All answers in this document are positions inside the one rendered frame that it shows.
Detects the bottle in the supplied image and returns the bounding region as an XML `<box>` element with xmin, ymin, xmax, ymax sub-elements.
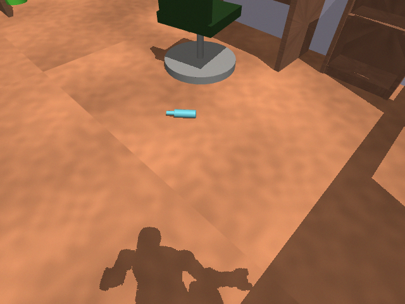
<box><xmin>166</xmin><ymin>109</ymin><xmax>196</xmax><ymax>118</ymax></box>

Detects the office chair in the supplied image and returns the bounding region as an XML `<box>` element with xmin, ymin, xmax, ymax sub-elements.
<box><xmin>156</xmin><ymin>0</ymin><xmax>242</xmax><ymax>84</ymax></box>

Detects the bookshelf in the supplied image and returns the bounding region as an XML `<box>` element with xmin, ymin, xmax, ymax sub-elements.
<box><xmin>319</xmin><ymin>0</ymin><xmax>405</xmax><ymax>100</ymax></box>

